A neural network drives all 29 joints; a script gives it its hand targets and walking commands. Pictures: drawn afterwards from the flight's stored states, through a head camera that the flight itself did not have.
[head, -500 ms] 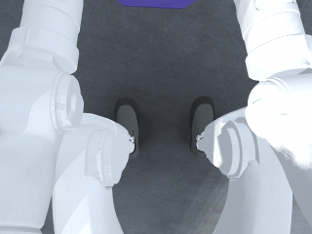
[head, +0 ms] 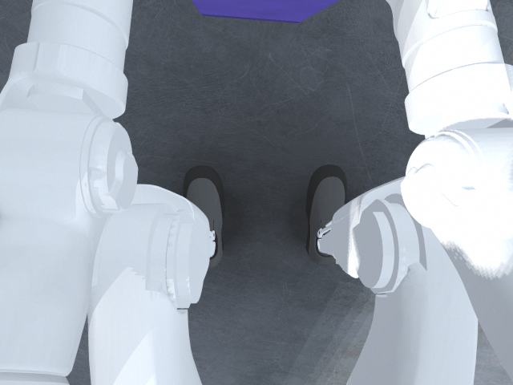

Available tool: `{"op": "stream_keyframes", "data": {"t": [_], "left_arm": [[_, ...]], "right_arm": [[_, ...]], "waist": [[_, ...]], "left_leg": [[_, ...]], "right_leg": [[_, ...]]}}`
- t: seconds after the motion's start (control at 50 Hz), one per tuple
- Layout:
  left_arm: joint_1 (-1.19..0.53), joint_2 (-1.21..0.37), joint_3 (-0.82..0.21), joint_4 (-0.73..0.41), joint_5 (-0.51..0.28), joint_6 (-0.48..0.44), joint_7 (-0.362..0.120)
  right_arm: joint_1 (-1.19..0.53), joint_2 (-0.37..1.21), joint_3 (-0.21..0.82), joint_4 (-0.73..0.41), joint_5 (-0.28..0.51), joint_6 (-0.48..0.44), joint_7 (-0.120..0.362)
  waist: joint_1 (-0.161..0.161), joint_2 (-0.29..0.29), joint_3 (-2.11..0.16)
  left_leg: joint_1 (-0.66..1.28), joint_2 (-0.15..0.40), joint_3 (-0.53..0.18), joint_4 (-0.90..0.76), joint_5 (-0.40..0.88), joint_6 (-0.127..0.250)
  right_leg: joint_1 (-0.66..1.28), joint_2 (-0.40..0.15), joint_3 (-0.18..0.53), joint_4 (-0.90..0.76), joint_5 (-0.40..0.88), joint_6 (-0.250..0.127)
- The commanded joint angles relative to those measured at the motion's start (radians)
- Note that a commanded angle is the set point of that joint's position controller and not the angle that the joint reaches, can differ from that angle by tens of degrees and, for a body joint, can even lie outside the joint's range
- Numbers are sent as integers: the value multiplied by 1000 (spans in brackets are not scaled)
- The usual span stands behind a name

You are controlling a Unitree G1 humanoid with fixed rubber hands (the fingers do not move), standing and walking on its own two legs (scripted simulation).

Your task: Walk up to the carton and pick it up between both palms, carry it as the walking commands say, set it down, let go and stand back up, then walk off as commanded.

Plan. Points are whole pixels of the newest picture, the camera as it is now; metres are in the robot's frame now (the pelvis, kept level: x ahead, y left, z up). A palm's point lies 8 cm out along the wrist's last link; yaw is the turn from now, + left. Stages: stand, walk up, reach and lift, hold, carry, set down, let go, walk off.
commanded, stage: reach and lift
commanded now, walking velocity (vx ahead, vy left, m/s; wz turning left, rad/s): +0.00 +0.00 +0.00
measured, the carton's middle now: out of the picture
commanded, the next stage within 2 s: none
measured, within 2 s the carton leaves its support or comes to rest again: leaves its support in 0.48 s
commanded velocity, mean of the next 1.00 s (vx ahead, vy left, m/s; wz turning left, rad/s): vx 0.00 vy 0.00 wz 0.00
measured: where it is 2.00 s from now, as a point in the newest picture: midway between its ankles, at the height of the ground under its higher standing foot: (266, 231)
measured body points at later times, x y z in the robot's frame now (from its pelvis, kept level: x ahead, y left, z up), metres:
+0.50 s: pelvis +0.00 +0.00 +0.00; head +0.39 +0.02 +0.20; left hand +0.58 +0.13 -0.21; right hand +0.58 -0.12 -0.19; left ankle +0.11 +0.10 -0.34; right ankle +0.11 -0.13 -0.34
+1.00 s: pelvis -0.01 -0.01 +0.01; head +0.36 +0.02 +0.25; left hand +0.59 +0.12 -0.13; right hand +0.58 -0.12 -0.12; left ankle +0.11 +0.10 -0.34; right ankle +0.11 -0.13 -0.34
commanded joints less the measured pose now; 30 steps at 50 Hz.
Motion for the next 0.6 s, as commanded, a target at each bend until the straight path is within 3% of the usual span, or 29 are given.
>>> {"op": "stream_keyframes", "data": {"t": [0.0, 0.26, 0.38, 0.46, 0.5, 0.58], "left_arm": [[-363, -934, -197, -131, -43, 7, -246], [-396, -1018, -264, -186, -105, 15, -240], [-514, -1064, -345, -335, -173, 28, -221], [-611, -1064, -379, -465, -201, 42, -201], [-641, -1073, -385, -495, -204, 52, -194], [-625, -1083, -340, -451, -165, 80, -200]], "right_arm": [[-363, 856, 233, -103, 91, 24, 251], [-436, 933, 318, -155, 150, 33, 243], [-507, 969, 378, -268, 201, 43, 216], [-540, 1014, 401, -328, 229, 70, 200], [-551, 1034, 400, -337, 228, 88, 192], [-559, 1089, 371, -304, 209, 124, 195]], "waist": [[13, 167, -894], [19, 166, -1009], [-6, 186, -1327], [-6, 191, -1559], [-13, 185, -1616], [9, 154, -1549]], "left_leg": [[639, -118, -93, -70, 325, -11], [652, -123, -79, -68, 393, -13], [815, -129, -77, -62, 510, -27], [916, -137, -69, -77, 565, -35], [946, -139, -64, -88, 560, -38], [847, -142, -41, -130, 439, -31]], "right_leg": [[352, 145, -89, -57, 251, -20], [426, 158, -87, -54, 320, -29], [555, 163, -99, -58, 416, -30], [636, 168, -104, -73, 463, -27], [651, 172, -107, -88, 459, -23], [653, 172, -106, -126, 387, -22]]}}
